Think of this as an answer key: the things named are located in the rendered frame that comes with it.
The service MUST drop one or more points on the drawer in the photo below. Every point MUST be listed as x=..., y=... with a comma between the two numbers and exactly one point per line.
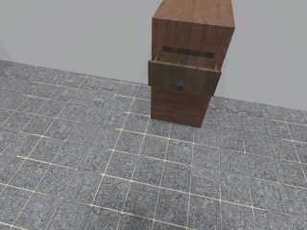
x=197, y=69

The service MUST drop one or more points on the cabinet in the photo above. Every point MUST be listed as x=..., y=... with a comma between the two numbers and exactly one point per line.
x=199, y=25

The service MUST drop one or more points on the handle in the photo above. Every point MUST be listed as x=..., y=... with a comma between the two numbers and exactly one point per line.
x=180, y=85

